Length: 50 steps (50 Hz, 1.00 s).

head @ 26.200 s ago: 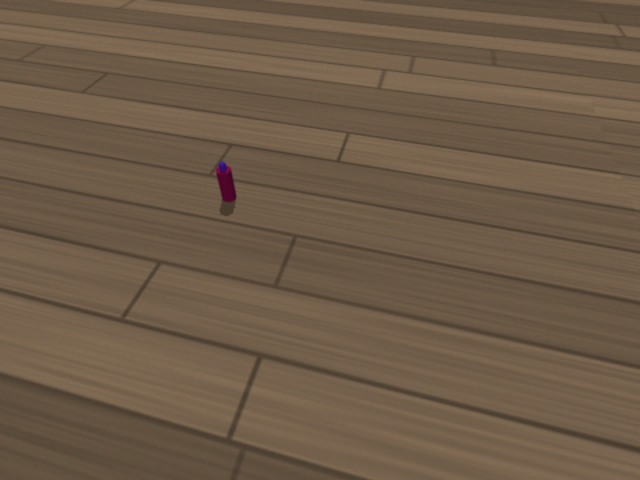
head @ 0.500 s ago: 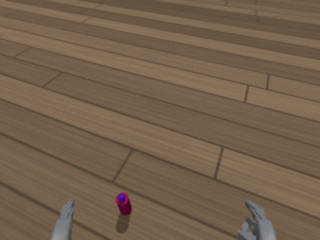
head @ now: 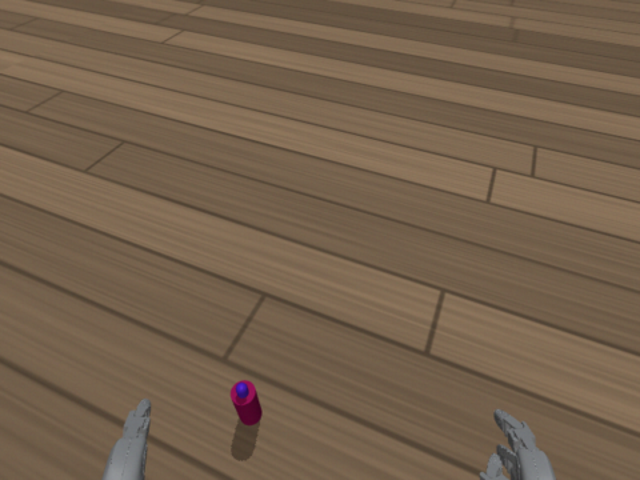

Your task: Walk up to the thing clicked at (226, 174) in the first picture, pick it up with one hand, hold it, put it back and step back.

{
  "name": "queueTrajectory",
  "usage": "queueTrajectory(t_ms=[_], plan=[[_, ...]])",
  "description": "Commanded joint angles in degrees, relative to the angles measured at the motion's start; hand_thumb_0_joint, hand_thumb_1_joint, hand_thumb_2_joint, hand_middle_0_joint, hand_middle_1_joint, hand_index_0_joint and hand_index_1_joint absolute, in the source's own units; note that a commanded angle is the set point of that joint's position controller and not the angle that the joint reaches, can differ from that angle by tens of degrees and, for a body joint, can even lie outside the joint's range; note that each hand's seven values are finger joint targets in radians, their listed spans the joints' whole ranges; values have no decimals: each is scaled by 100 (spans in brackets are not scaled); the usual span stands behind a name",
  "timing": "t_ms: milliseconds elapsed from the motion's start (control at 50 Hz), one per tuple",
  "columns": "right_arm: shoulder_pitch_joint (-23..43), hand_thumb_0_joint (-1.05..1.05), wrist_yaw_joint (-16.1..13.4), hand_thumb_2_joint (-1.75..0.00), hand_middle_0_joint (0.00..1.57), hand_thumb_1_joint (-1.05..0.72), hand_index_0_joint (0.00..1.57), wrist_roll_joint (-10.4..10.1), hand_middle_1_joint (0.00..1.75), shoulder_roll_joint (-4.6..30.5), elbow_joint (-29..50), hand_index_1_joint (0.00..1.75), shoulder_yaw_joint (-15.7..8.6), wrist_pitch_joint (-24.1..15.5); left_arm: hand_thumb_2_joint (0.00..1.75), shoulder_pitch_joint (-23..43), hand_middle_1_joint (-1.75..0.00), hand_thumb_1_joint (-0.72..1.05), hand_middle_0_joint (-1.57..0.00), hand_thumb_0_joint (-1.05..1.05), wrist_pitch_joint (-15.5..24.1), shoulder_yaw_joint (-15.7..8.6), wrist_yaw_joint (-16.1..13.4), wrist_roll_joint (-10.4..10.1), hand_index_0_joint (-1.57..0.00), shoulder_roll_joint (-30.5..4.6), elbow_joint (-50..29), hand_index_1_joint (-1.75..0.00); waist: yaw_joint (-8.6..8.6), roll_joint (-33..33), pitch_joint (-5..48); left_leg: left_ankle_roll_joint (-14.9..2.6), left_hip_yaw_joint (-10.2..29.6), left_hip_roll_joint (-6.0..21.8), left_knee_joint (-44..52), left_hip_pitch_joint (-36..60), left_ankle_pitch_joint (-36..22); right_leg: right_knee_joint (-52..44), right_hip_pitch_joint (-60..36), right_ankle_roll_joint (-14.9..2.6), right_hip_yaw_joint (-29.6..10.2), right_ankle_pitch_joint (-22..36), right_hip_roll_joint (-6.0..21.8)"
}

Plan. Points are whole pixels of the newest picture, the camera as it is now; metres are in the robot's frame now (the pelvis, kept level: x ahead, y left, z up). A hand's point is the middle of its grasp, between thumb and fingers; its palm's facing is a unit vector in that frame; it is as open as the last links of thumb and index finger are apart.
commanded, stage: home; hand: left
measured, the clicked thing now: (246, 401) +0.46 +0.21 -0.62
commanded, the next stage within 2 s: stand in 1.06 s
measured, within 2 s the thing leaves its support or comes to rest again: neither
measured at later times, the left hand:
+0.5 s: hand out of the picture +0.16 +0.18 -0.06, palm faces +0.11 -0.95 -0.29, open 17.4 cm
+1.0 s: hand (183, 469) +0.17 +0.18 -0.06, palm faces +0.11 -0.95 -0.29, open 17.5 cm
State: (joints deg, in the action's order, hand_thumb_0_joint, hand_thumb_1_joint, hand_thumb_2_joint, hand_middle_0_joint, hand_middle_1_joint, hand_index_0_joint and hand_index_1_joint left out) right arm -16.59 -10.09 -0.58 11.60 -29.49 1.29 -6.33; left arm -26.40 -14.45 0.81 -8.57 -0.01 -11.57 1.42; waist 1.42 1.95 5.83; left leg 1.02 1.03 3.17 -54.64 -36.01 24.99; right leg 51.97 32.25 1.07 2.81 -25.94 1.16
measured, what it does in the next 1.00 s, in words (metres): stands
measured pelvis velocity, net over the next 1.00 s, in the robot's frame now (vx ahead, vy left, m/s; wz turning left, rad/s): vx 0.01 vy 0.00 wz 0.00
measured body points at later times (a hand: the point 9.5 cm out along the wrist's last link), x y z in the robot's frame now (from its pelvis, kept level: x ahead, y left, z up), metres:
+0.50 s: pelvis +0.00 +0.00 +0.00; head +0.01 +0.00 +0.45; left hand +0.15 +0.23 -0.04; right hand +0.16 -0.24 -0.07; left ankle +0.03 +0.13 -0.69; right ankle +0.01 -0.13 -0.69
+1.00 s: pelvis +0.01 +0.00 +0.00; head +0.02 +0.00 +0.45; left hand +0.17 +0.23 -0.04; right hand +0.17 -0.25 -0.07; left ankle +0.03 +0.13 -0.69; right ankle +0.01 -0.13 -0.69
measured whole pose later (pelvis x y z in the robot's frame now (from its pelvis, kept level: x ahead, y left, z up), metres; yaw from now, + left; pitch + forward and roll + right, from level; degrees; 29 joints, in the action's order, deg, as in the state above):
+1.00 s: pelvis +0.01 +0.00 +0.00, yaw +0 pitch +6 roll -2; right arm -15.5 -10.0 -0.2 11.6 -30.7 0.9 -7.8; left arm -25.7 -13.4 0.6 -7.9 0.1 -11.2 2.8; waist 0.9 1.8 5.6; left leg 1.3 0.9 3.2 -53.7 -35.0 25.2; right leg 51.6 31.6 0.8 2.6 -26.4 1.1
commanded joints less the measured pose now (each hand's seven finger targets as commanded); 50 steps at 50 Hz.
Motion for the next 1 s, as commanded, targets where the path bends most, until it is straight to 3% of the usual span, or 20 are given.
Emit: queueTrajectory(t_ms=[0, 140, 200, 400, 520, 600, 640, 660, 700, 840, 980], plan=[[475, 0, -69, -90, 20, -90, 20, 27, 30, 668, 933, 30, -253, -370, 4, 164, -5, -58, -5, 0, 323, -422, -32, 30, -5, -598, -1065, -5, -46, -43, 439, -113, -129, -234, 967, 512, -663, -1020, -104, -99, 84, 722, -199], [471, 0, -66, -90, 20, -90, 20, 35, 30, 688, 881, 30, -264, -416, 5, 208, -5, -57, -5, 0, 358, -345, -10, 37, -5, -537, -1005, -5, -27, 3, 420, -98, -107, -209, 1052, 571, -626, -973, -79, -117, 101, 667, -220], [524, 0, -59, -90, 20, -90, 20, 26, 30, 696, 867, 30, -259, -433, 6, 309, -6, -54, -5, 0, 381, -316, -2, 25, -5, -522, -960, -6, -4, -49, 258, -101, -115, -214, 1094, 519, -345, -1065, 30, -113, 105, 396, -215], [513, 0, -71, -90, 20, -90, 20, 36, 30, 707, 850, 30, -275, -487, 5, 238, -5, -56, -5, 0, 402, -356, 12, 38, -5, -542, -891, -5, -25, -102, 388, -112, -139, -224, 1046, 576, -549, -1050, -22, -104, 88, 580, -208], [535, 0, -73, -90, 20, -90, 20, 40, 30, 685, 809, 30, -250, -518, 6, 326, -6, -54, -5, 0, 424, -297, 17, 25, -5, -497, -927, -6, -24, -39, 303, -106, -128, -218, 1087, 568, -387, -1060, 34, -112, 85, 430, -202], [521, 0, -76, -90, 20, -90, 20, 43, 30, 651, 816, 30, -230, -503, 5, 191, -6, -56, -5, 0, 445, -427, 17, 20, -5, -597, -1006, -5, -59, -109, 423, -125, -163, -242, 955, 569, -742, -1065, -122, -88, 47, 792, -170], [503, 0, -73, -90, 20, -90, 20, 53, 30, 683, 787, 30, -263, -504, 5, 158, -5, -57, -5, 0, 413, -310, 40, 25, -5, -477, -880, -5, -17, -117, 498, -121, -140, -220, 975, 631, -820, -1002, -119, -97, 67, 861, -192], [473, 0, -81, -90, 20, -90, 20, 61, 30, 675, 787, 30, -268, -498, 5, 238, -5, -57, -5, 0, 424, -365, 30, 27, -5, -530, -1026, -5, -44, -7, 593, -108, -144, -220, 955, 678, -941, -969, -147, -102, 67, 969, -195], [519, 0, -63, -90, 20, -90, 20, 44, 30, 699, 779, 30, -269, -503, 5, 254, -5, -57, -5, 0, 411, -337, 29, 25, -5, -514, -904, -5, -54, 40, 338, -89, -97, -199, 1083, 621, -685, -962, -25, -123, 116, 686, -219], [449, 0, -77, -90, 20, -90, 20, 56, 30, 685, 769, 30, -295, -485, 5, 198, -6, -55, -5, 0, 388, -366, 25, 35, -5, -514, -893, -6, -24, -150, 604, -106, -142, -208, 888, 745, -1312, -916, -257, -83, 89, 1351, -207], [480, 0, -64, -90, 20, -90, 20, 52, 30, 702, 780, 30, -298, -463, 4, 225, -5, -58, -5, 0, 382, -366, 20, 25, -5, -526, -920, -5, -49, -8, 496, -87, -119, -201, 979, 706, -1128, -937, -181, -112, 110, 1119, -213]])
